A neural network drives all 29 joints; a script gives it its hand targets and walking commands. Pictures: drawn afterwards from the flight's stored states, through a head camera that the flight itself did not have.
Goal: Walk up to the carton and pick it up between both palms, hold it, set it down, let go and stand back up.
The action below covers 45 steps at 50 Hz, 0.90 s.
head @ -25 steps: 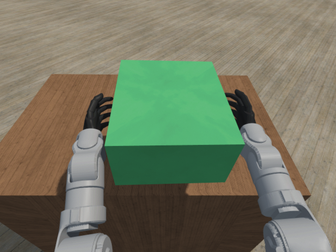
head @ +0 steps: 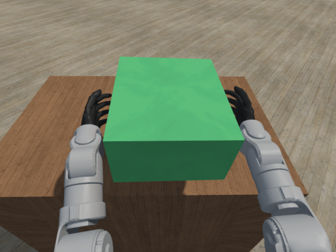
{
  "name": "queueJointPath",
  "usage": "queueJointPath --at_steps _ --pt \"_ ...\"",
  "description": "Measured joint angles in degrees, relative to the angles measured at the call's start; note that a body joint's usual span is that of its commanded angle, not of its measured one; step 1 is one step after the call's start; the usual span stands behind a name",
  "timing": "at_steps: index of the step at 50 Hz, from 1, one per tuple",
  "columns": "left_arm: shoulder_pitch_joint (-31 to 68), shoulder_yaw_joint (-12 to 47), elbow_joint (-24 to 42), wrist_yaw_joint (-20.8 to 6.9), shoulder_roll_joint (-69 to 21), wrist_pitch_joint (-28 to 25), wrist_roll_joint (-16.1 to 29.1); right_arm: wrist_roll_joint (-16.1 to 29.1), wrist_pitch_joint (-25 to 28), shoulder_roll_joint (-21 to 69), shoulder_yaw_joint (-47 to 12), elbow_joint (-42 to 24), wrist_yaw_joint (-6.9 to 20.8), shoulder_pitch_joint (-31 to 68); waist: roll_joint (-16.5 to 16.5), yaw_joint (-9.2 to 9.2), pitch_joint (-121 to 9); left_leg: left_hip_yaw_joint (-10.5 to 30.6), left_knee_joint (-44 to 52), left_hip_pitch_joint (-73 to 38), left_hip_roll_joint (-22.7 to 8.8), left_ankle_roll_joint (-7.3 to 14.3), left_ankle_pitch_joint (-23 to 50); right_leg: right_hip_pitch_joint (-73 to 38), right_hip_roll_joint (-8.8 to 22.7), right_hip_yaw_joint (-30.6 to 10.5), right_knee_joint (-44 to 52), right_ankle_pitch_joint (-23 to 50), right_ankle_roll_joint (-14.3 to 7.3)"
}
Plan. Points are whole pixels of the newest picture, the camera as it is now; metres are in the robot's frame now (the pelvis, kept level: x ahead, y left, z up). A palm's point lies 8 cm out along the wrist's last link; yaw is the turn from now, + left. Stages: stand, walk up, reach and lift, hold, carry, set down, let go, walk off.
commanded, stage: reach and lift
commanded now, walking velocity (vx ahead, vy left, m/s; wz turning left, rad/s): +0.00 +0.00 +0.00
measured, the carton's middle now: (168, 113) +0.42 -0.01 +0.13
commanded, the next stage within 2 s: hold in 0.10 s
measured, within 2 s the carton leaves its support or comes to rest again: neither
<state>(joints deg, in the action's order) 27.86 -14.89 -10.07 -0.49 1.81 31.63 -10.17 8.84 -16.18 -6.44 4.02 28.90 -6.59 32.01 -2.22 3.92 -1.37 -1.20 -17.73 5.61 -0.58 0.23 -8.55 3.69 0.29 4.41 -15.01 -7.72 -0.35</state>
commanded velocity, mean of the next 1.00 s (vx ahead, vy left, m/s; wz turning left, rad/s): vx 0.00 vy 0.00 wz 0.00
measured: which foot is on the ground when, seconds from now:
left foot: down 0.00-1.00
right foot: down 0.00-1.00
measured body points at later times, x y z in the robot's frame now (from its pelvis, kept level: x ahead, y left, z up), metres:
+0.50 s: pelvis -0.01 +0.00 +0.00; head -0.05 +0.02 +0.45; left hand +0.36 +0.19 +0.17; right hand +0.37 -0.17 +0.17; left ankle +0.02 +0.11 -0.75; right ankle +0.01 -0.11 -0.75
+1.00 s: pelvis +0.00 +0.00 +0.00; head -0.05 +0.02 +0.45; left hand +0.36 +0.18 +0.17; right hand +0.37 -0.17 +0.17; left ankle +0.02 +0.11 -0.75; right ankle +0.01 -0.11 -0.75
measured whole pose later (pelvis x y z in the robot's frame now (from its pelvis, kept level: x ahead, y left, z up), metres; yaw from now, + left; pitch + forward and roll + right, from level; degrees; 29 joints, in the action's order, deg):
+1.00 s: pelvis +0.00 +0.00 +0.00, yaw +0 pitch -5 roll -1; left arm 27.9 -16.5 -4.1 -1.9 1.7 38.4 -11.5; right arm 10.8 -21.6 -6.6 3.1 26.4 -7.3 34.4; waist -2.3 3.9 -1.8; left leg -1.0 -17.6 4.5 -0.7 0.1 -8.3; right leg 2.6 0.1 4.5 -14.9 -7.6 -0.6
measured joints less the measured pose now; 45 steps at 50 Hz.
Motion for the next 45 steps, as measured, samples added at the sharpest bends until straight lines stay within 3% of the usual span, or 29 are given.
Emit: queueJointPath --at_steps 8,17,30,45 --pt "1.0 -0.6 -0.2 -0.2 0.2 0.9 -0.2 0.2 -0.6 -0.1 0.0 1.0 0.0 1.5 0.0 0.00 -0.1 0.0 0.1 -0.3 0.0 -0.1 0.1 -0.2 -0.1 0.0 0.0 0.0 -0.1" --pt "-1.4 -0.7 6.7 -0.3 -0.1 5.1 -0.5 3.6 -3.5 -1.1 -2.7 -3.0 -1.4 1.2 -0.1 -0.32 -0.4 0.0 -0.3 -1.3 -0.3 -0.1 -0.2 -1.5 -0.3 0.0 0.3 0.1 -0.2" --pt "1.5 -1.6 4.1 -1.4 0.5 6.6 -1.2 0.7 -5.4 0.7 0.7 -1.5 -0.3 3.0 -0.1 -0.13 -0.6 0.4 0.4 -0.6 0.2 0.0 0.8 -0.5 0.1 0.3 -0.1 0.4 -0.1" --pt "0.6 -1.7 5.1 -1.3 -0.2 6.5 -1.5 1.8 -5.2 -0.4 -0.8 -1.8 -0.5 2.7 0.0 -0.14 -0.5 -0.1 0.2 -1.0 -0.1 -0.1 0.3 -0.9 -0.2 -0.1 0.0 0.2 -0.2"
